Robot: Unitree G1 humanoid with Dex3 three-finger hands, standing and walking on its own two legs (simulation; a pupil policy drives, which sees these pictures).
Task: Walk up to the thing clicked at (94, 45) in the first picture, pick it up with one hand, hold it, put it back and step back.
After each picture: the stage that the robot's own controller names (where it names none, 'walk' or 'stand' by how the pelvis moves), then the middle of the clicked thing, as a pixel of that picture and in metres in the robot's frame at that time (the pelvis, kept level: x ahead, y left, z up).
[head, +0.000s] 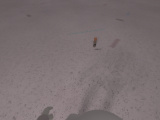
stand; (94, 42) +1.73 -0.08 -0.65
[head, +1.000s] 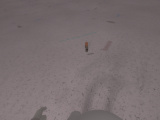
walk; (86, 47) +1.59 +0.20 -0.63
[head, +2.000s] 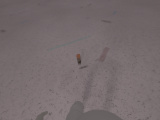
walk; (78, 59) +1.07 +0.33 -0.65
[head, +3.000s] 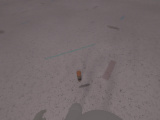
walk; (79, 76) +0.70 +0.24 -0.65
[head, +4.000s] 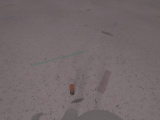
walk; (72, 90) +0.47 +0.19 -0.63
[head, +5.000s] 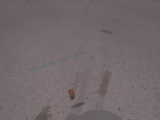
stand; (71, 94) +0.40 +0.22 -0.65
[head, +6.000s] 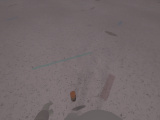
stand; (73, 96) +0.37 +0.18 -0.65
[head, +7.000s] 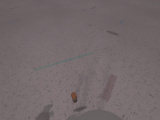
stand; (74, 97) +0.36 +0.18 -0.66
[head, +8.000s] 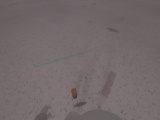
stand; (74, 93) +0.38 +0.19 -0.65
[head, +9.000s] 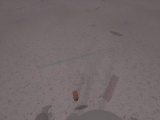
stand; (75, 96) +0.38 +0.19 -0.65
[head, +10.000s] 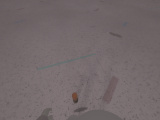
stand; (75, 98) +0.36 +0.18 -0.65
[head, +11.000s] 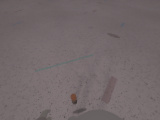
stand; (74, 99) +0.36 +0.20 -0.66
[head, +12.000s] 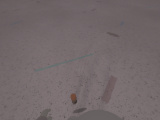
stand; (74, 99) +0.35 +0.20 -0.66
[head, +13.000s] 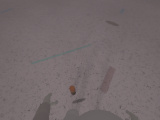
go down; (72, 90) +0.37 +0.20 -0.64
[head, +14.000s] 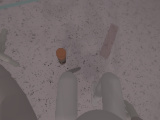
go down; (61, 57) +0.45 +0.20 -0.24
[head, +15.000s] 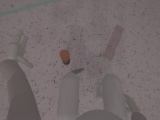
close in; (65, 58) +0.46 +0.19 -0.25
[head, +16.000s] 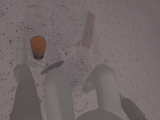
close in; (38, 50) +0.45 +0.23 -0.17
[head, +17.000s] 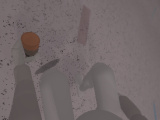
close; (31, 48) +0.45 +0.25 -0.17
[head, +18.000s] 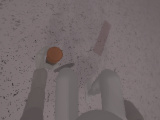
lift; (52, 59) +0.37 +0.23 -0.11
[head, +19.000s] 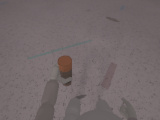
lift; (66, 73) +0.32 +0.17 +0.05
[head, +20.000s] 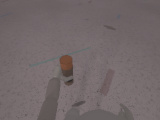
hold; (67, 72) +0.33 +0.16 +0.04
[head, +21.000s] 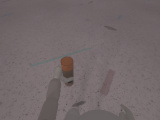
hold; (68, 73) +0.32 +0.16 +0.03
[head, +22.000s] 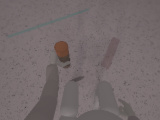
crouch; (64, 57) +0.43 +0.17 -0.04
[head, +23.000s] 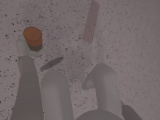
lower; (35, 45) +0.46 +0.23 -0.18
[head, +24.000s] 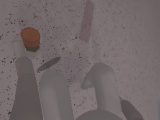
lower; (32, 45) +0.46 +0.24 -0.17
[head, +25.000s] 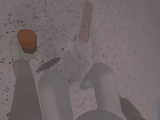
lower; (29, 47) +0.45 +0.25 -0.17
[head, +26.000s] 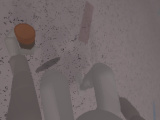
lower; (27, 42) +0.47 +0.26 -0.16
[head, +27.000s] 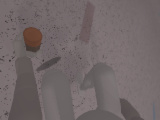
rest; (33, 45) +0.45 +0.24 -0.17
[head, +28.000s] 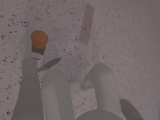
withdraw; (38, 48) +0.46 +0.22 -0.18
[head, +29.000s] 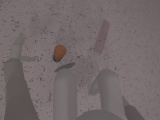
stand; (58, 55) +0.43 +0.19 -0.20
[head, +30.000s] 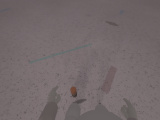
stand; (74, 92) +0.37 +0.16 -0.56
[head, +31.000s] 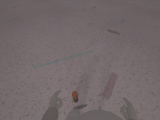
stand; (75, 97) +0.37 +0.16 -0.60
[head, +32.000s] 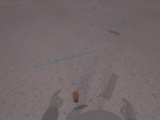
stand; (75, 97) +0.36 +0.15 -0.60
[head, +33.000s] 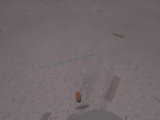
walk; (78, 97) +0.38 +0.15 -0.65
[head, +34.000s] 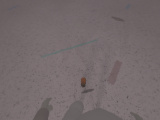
walk; (83, 82) +0.47 +0.09 -0.64
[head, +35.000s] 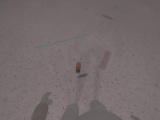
walk; (78, 68) +0.72 +0.13 -0.63
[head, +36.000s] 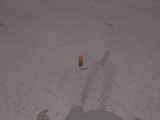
stand; (80, 61) +1.02 +0.23 -0.63
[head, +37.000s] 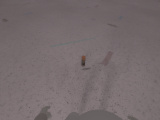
stand; (83, 61) +1.04 +0.14 -0.65
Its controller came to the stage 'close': yes
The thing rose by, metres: 0.69
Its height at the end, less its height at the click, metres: +0.00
